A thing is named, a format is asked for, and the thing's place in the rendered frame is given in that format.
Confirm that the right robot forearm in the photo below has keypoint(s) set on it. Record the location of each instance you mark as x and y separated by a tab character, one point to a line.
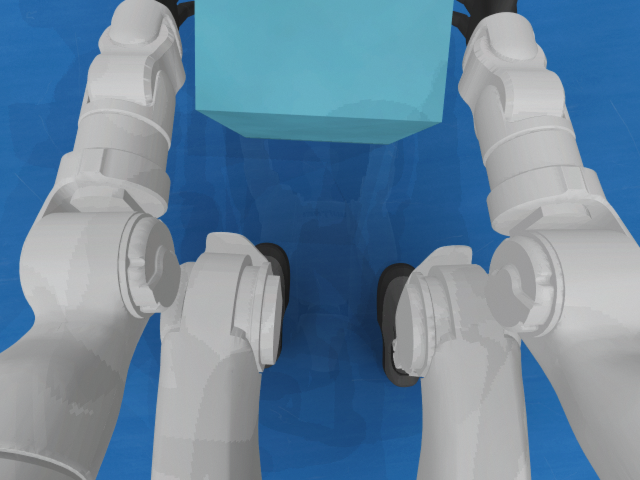
527	141

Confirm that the left robot upper arm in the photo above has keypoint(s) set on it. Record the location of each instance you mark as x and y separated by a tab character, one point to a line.
93	280

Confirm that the left robot forearm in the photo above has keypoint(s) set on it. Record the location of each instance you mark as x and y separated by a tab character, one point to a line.
118	163

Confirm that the carton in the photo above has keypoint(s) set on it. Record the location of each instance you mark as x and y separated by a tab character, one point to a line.
348	71

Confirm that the right robot hand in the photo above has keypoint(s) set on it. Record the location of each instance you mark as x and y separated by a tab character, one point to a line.
478	10

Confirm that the right robot upper arm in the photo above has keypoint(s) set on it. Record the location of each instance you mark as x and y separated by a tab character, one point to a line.
573	297

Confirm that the left robot shin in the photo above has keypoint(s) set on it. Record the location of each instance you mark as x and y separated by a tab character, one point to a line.
216	242

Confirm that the left robot hand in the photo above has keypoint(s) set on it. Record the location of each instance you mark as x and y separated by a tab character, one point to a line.
181	11

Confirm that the robot left foot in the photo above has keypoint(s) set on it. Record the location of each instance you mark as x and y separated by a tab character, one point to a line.
280	267

